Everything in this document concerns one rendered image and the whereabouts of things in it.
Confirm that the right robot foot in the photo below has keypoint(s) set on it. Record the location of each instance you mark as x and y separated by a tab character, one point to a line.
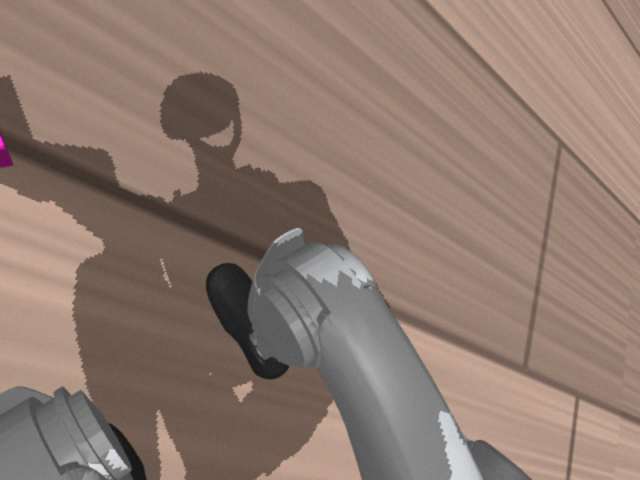
228	287

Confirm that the left robot foot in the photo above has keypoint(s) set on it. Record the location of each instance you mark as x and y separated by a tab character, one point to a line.
138	472

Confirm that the carton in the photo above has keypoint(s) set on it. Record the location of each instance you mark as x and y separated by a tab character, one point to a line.
5	159

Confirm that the right robot hand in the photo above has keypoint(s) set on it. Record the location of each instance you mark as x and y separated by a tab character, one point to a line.
492	464

